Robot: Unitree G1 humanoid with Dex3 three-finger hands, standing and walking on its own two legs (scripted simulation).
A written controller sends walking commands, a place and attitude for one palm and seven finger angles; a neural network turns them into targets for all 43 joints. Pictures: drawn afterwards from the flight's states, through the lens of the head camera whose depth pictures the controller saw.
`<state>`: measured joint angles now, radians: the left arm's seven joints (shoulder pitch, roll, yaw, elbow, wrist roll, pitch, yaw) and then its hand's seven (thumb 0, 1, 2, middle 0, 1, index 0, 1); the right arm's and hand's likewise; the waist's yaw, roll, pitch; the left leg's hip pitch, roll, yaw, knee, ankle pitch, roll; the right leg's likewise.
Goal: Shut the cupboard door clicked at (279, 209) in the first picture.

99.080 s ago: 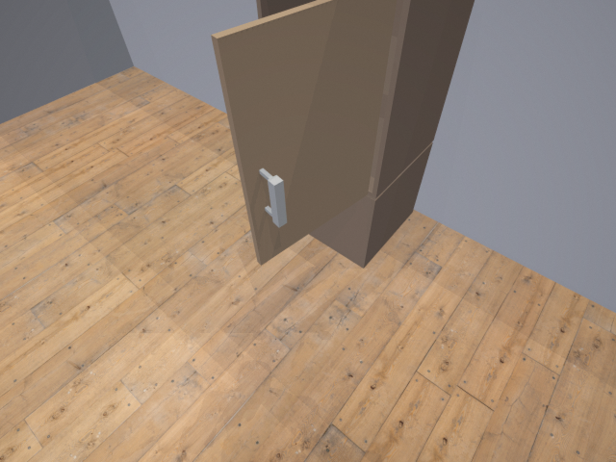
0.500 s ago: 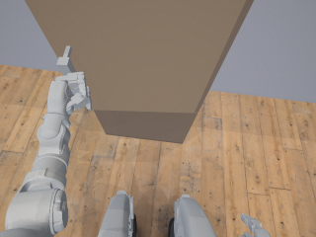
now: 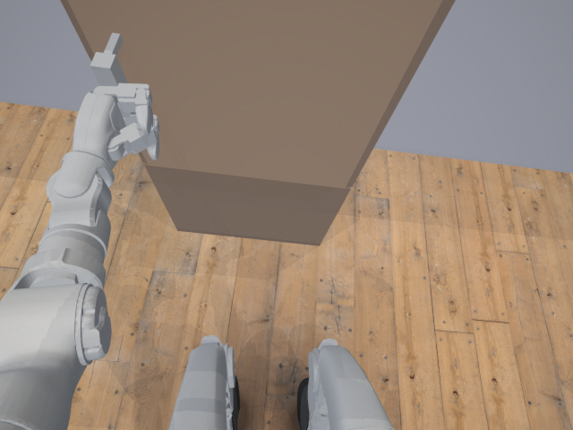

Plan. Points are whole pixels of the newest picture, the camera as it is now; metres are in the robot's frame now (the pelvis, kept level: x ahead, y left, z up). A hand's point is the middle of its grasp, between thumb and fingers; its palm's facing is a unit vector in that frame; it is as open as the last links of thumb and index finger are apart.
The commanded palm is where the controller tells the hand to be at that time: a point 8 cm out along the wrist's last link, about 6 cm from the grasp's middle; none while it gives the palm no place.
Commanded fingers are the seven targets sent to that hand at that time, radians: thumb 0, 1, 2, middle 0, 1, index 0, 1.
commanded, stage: push the door shut along its arc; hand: left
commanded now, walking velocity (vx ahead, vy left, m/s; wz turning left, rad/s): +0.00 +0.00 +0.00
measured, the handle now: (125, 87) +0.57 +0.21 +0.05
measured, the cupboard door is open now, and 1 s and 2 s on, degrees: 0 0 0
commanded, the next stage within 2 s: pull the fist back off the door in 0.26 s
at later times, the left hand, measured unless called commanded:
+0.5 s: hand (157, 126) +0.50 +0.16 +0.05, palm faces +0.06 -1.00 +0.04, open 3.3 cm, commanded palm +0.52 +0.16 +0.05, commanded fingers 0.00 0.90 0.90 -1.30 -1.50 -1.30 -1.50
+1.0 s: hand (182, 136) +0.49 +0.13 +0.05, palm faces +0.06 -1.00 -0.03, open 3.1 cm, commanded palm +0.44 +0.18 +0.05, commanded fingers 0.00 0.90 0.90 -1.30 -1.50 -1.30 -1.50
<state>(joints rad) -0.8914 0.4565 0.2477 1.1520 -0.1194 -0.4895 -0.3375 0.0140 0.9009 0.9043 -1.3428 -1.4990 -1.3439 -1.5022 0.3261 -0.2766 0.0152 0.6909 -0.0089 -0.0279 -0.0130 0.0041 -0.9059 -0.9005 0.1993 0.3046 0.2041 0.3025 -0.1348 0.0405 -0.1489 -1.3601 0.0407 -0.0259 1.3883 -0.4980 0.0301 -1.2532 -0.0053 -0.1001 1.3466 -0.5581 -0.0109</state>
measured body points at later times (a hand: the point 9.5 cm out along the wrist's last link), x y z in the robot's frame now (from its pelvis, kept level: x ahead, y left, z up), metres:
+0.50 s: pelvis -0.03 +0.01 -0.01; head +0.12 +0.05 +0.41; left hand +0.49 +0.21 +0.05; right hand +0.02 -0.27 -0.11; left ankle +0.07 +0.10 -0.59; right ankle +0.04 -0.12 -0.59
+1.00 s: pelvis +0.01 -0.01 +0.01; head +0.14 -0.01 +0.44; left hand +0.48 +0.18 +0.05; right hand +0.03 -0.27 -0.11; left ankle +0.07 +0.10 -0.59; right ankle +0.04 -0.12 -0.59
